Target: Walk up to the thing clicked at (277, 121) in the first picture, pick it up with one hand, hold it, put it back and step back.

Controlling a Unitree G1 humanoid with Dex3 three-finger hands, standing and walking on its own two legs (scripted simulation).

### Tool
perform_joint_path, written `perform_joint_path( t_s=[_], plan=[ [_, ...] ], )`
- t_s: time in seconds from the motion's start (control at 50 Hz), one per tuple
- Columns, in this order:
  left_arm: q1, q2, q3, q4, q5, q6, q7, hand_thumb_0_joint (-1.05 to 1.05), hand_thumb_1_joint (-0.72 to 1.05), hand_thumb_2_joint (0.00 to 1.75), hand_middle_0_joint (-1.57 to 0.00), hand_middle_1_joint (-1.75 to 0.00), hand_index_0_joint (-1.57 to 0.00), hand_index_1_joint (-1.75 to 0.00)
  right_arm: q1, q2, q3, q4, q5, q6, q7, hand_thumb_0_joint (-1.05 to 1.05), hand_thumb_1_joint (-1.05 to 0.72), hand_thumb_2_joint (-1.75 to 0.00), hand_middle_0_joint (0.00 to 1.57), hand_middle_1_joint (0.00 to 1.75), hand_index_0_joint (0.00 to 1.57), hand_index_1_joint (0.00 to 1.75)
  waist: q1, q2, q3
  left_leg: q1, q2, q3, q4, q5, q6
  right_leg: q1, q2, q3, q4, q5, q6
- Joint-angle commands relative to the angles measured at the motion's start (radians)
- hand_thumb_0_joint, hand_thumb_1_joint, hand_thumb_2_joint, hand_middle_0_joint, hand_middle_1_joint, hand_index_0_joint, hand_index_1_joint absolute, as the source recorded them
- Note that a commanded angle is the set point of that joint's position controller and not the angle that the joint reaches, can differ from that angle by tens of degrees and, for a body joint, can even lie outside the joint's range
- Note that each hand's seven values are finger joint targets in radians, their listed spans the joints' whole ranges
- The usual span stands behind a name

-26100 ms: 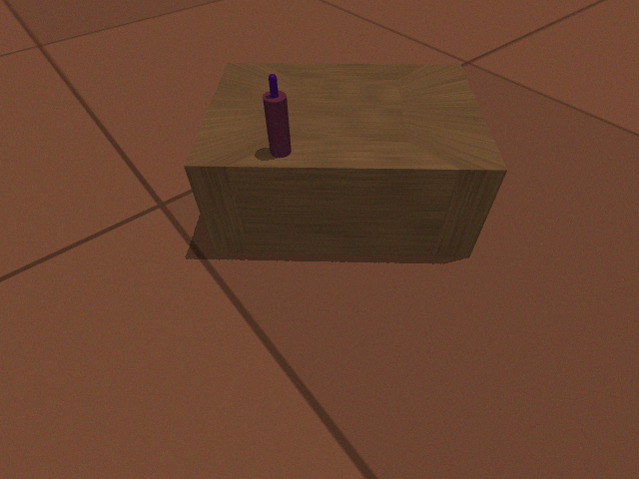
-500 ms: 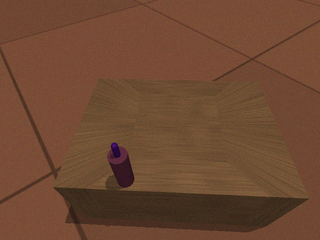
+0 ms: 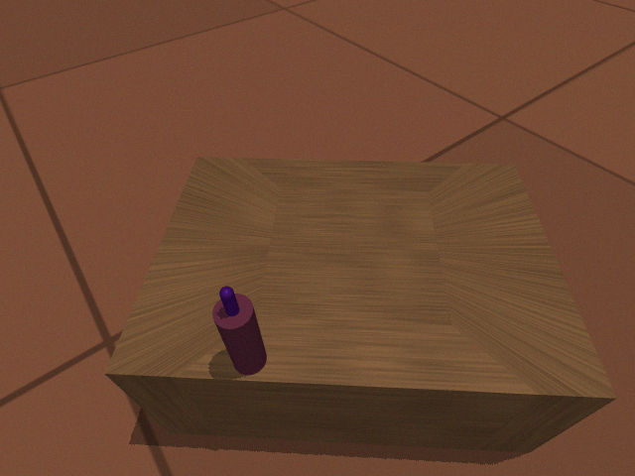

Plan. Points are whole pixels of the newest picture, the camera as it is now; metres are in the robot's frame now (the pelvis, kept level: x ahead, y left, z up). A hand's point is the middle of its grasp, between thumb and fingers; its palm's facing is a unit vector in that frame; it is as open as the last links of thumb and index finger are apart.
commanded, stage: stand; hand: left
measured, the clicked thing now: (239, 328) +0.41 +0.19 -0.20
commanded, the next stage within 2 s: step back in 0.32 s
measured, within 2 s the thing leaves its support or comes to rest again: neither
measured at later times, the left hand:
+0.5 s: hand out of the picture +0.05 +0.26 -0.16, palm faces +0.00 -0.92 -0.40, open 7.4 cm
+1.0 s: hand out of the picture -0.02 +0.28 -0.17, palm faces +0.07 -0.92 -0.39, open 7.4 cm
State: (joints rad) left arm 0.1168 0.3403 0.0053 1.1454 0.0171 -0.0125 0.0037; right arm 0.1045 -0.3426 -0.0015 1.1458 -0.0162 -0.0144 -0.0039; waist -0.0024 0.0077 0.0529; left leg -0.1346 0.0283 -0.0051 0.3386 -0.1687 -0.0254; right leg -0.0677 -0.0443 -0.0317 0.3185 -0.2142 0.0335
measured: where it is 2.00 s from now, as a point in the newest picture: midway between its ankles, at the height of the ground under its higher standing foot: outside the picture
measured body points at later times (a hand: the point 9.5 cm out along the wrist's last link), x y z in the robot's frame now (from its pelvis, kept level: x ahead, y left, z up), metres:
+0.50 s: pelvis -0.03 -0.01 -0.01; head +0.02 -0.02 +0.43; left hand +0.05 +0.31 -0.14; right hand +0.07 -0.32 -0.15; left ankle +0.01 +0.13 -0.75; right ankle -0.03 -0.14 -0.75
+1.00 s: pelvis -0.13 +0.00 -0.02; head -0.06 +0.03 +0.42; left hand -0.02 +0.33 -0.15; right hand -0.03 -0.30 -0.14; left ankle -0.14 +0.12 -0.75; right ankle -0.12 -0.14 -0.68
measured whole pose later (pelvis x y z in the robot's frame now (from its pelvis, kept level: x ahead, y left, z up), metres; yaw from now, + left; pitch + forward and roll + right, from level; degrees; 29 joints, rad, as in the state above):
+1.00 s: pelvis -0.13 +0.00 -0.02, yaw +5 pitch -1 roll -1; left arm 0.07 0.40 0.07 0.87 0.01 0.05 0.04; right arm 0.14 -0.35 -0.04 0.92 -0.04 0.05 0.01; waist -0.02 -0.03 0.18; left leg -0.28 0.00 -0.03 0.63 -0.34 0.02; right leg -0.51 0.09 0.12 1.13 -0.53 -0.02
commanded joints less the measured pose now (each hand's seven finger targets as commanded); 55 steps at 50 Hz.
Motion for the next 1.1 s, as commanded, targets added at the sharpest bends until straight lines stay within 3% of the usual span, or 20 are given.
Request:
perform_joint_path(
  t_s=[0.0,0.28,0.3,0.34,0.46,0.5,0.52,0.54,0.56,0.6,0.64,0.72,0.8,0.82,0.84,0.86,0.88,0.94,1.04,1.08],
  plan=[
    [-0.022,0.206,0.040,-0.053,-0.004,-0.017,0.010,0.00,0.90,0.90,-0.20,-0.30,-0.20,-0.30,-0.031,-0.220,-0.036,-0.056,0.006,-0.014,-0.010,0.00,-0.90,-0.90,0.20,0.30,0.20,0.30,0.001,0.001,-0.072,0.040,0.100,-0.075,-0.029,0.180,0.036,-0.014,-0.097,0.068,-0.054,0.171,-0.036],
    [-0.019,0.217,0.046,-0.059,-0.003,-0.013,0.007,0.00,0.90,0.90,-0.20,-0.30,-0.20,-0.30,-0.020,-0.214,-0.035,-0.058,0.004,-0.015,-0.009,0.00,-0.90,-0.90,0.20,0.30,0.20,0.30,0.002,0.001,-0.059,0.021,0.098,-0.081,-0.051,0.133,0.036,-0.022,-0.096,0.066,-0.052,0.120,-0.044],
    [-0.039,0.278,0.091,-0.084,-0.022,-0.001,0.011,0.00,0.90,0.90,-0.20,-0.30,-0.20,-0.30,-0.051,-0.274,-0.062,-0.081,0.012,0.004,-0.001,0.00,-0.90,-0.90,0.20,0.30,0.20,0.30,-0.001,0.009,0.050,-0.067,0.087,-0.103,0.046,0.315,0.073,-0.095,-0.074,0.066,0.055,0.253,-0.048],
    [-0.002,0.250,0.092,-0.115,-0.026,0.005,0.016,0.00,0.90,0.90,-0.20,-0.30,-0.20,-0.30,-0.027,-0.270,-0.070,-0.109,0.025,0.013,0.001,0.00,-0.90,-0.90,0.20,0.30,0.20,0.30,-0.005,0.041,-0.044,-0.046,0.118,-0.105,0.084,0.430,0.118,-0.065,-0.050,0.036,0.152,0.266,-0.061],
    [0.080,0.209,0.098,-0.160,-0.011,0.033,0.013,0.00,0.90,0.90,-0.20,-0.30,-0.20,-0.30,-0.086,-0.302,-0.108,-0.211,0.014,0.046,0.000,0.00,-0.90,-0.90,0.20,0.30,0.20,0.30,0.018,0.164,-0.141,-0.184,0.205,-0.206,0.106,0.281,0.230,-0.061,0.026,0.020,0.399,-0.054,-0.078],
    [0.116,0.236,0.109,-0.168,-0.003,0.030,0.012,0.00,0.90,0.90,-0.20,-0.30,-0.20,-0.30,-0.119,-0.260,-0.102,-0.242,0.019,0.059,0.001,0.00,-0.90,-0.90,0.20,0.30,0.20,0.30,0.049,0.037,-0.134,-0.225,0.079,-0.132,0.305,0.123,0.163,-0.109,-0.080,0.130,0.227,0.040,-0.135],
    [0.096,0.310,0.126,-0.189,0.004,0.023,0.012,0.00,0.90,0.90,-0.20,-0.30,-0.20,-0.30,-0.129,-0.210,-0.091,-0.262,0.024,0.065,-0.001,0.00,-0.90,-0.90,0.20,0.30,0.20,0.30,0.064,-0.139,-0.091,-0.286,-0.097,-0.056,0.511,-0.090,0.077,-0.149,-0.239,0.320,0.021,0.176,-0.208],
    [0.025,0.379,0.137,-0.232,0.015,0.015,0.015,0.00,0.90,0.90,-0.20,-0.30,-0.20,-0.30,-0.078,-0.186,-0.086,-0.269,0.011,0.076,-0.009,0.00,-0.90,-0.90,0.20,0.30,0.20,0.30,0.049,-0.232,-0.064,-0.327,-0.152,-0.102,0.726,-0.414,0.056,-0.222,-0.380,0.472,-0.031,0.252,-0.304],
    [-0.031,0.376,0.140,-0.268,0.023,0.013,0.020,0.00,0.90,0.90,-0.20,-0.30,-0.20,-0.30,-0.025,-0.220,-0.096,-0.255,0.006,0.082,-0.012,0.00,-0.90,-0.90,0.20,0.30,0.20,0.30,0.015,-0.195,-0.062,-0.320,-0.123,-0.163,0.863,-0.434,0.056,-0.271,-0.403,0.479,-0.006,0.285,-0.338],
    [-0.119,0.317,0.131,-0.299,0.020,0.011,0.025,0.00,0.90,0.90,-0.20,-0.30,-0.20,-0.30,0.059,-0.242,-0.109,-0.234,0.029,0.083,-0.010,0.00,-0.90,-0.90,0.20,0.30,0.20,0.30,-0.040,-0.122,-0.088,-0.324,-0.120,-0.175,0.935,-0.345,0.051,-0.213,-0.286,0.280,0.071,0.345,-0.289],
    [-0.129,0.292,0.123,-0.323,0.027,0.008,0.033,0.00,0.90,0.90,-0.20,-0.30,-0.20,-0.30,0.075,-0.246,-0.104,-0.240,0.028,0.074,-0.010,0.00,-0.90,-0.90,0.20,0.30,0.20,0.30,-0.028,-0.150,-0.122,-0.332,-0.094,-0.157,0.873,-0.319,0.037,-0.127,-0.237,0.206,0.126,0.381,-0.249],
    [-0.009,0.288,0.129,-0.323,0.023,0.017,0.045,0.00,0.90,0.90,-0.20,-0.30,-0.20,-0.30,0.027,-0.227,-0.089,-0.277,0.009,0.070,-0.007,0.00,-0.90,-0.90,0.20,0.30,0.20,0.30,0.047,-0.194,-0.126,-0.344,-0.051,-0.089,0.561,-0.364,0.026,0.036,-0.261,0.214,0.200,0.480,-0.249],
    [-0.053,0.310,0.130,-0.361,-0.003,0.035,0.035,0.00,0.90,0.90,-0.20,-0.30,-0.20,-0.30,0.141,-0.230,-0.103,-0.236,-0.009,0.052,-0.003,0.00,-0.90,-0.90,0.20,0.30,0.20,0.30,-0.017,-0.191,-0.162,-0.132,-0.060,0.024,0.150,-0.123,0.046,-0.046,-0.227,0.163,0.320,0.481,-0.197],
    [-0.031,0.281,0.121,-0.366,-0.008,0.042,0.032,0.00,0.90,0.90,-0.20,-0.30,-0.20,-0.30,0.136,-0.252,-0.114,-0.242,-0.024,0.046,-0.003,0.00,-0.90,-0.90,0.20,0.30,0.20,0.30,-0.022,-0.113,-0.145,-0.064,-0.009,-0.050,0.084,0.054,0.058,-0.156,-0.176,0.136,0.366,0.342,-0.141],
    [0.000,0.223,0.109,-0.385,-0.017,0.044,0.031,0.00,0.90,0.90,-0.20,-0.30,-0.20,-0.30,0.114,-0.340,-0.133,-0.266,-0.041,0.041,0.000,0.00,-0.90,-0.90,0.20,0.30,0.20,0.30,-0.007,0.130,-0.157,0.011,0.208,-0.346,0.067,0.279,0.135,-0.323,-0.016,0.064,0.522,0.054,-0.075],
    [-0.077,0.239,0.122,-0.388,-0.017,0.045,0.044,0.00,0.90,0.90,-0.20,-0.30,-0.20,-0.30,0.067,-0.430,-0.145,-0.284,-0.018,0.042,0.009,0.00,-0.90,-0.90,0.20,0.30,0.20,0.30,-0.055,0.279,-0.140,-0.054,0.318,-0.483,0.043,0.439,0.294,-0.393,0.146,0.097,0.692,-0.468,-0.047],
    [-0.102,0.244,0.124,-0.378,0.001,0.047,0.052,0.00,0.90,0.90,-0.20,-0.30,-0.20,-0.30,0.068,-0.406,-0.147,-0.286,-0.021,0.037,0.006,0.00,-0.90,-0.90,0.20,0.30,0.20,0.30,-0.064,0.225,-0.121,-0.087,0.351,-0.499,0.032,0.426,0.333,-0.403,0.142,0.193,0.836,-0.489,-0.048],
    [-0.008,0.229,0.126,-0.347,-0.023,0.045,0.048,0.00,0.90,0.90,-0.20,-0.30,-0.20,-0.30,-0.030,-0.283,-0.111,-0.319,-0.026,0.040,-0.017,0.00,-0.90,-0.90,0.20,0.30,0.20,0.30,0.014,0.130,-0.071,-0.025,0.211,-0.226,0.135,0.474,0.243,-0.489,0.140,0.206,0.933,-0.318,-0.056],
    [0.003,0.209,0.115,-0.362,-0.008,0.023,0.034,0.00,0.90,0.90,-0.20,-0.30,-0.20,-0.30,0.041,-0.258,-0.107,-0.332,-0.016,0.042,-0.023,0.00,-0.90,-0.90,0.20,0.30,0.20,0.30,-0.035,0.163,-0.081,0.111,0.219,-0.203,0.204,0.543,0.290,-0.433,0.092,0.114,0.646,-0.315,-0.002],
    [0.022,0.207,0.117,-0.361,-0.007,0.015,0.029,0.00,0.90,0.90,-0.20,-0.30,-0.20,-0.30,0.037,-0.271,-0.110,-0.344,-0.012,0.048,-0.019,0.00,-0.90,-0.90,0.20,0.30,0.20,0.30,-0.034,0.169,-0.104,0.096,0.193,-0.177,0.232,0.450,0.256,-0.347,0.071,0.063,0.442,-0.260,-0.012]
  ],
)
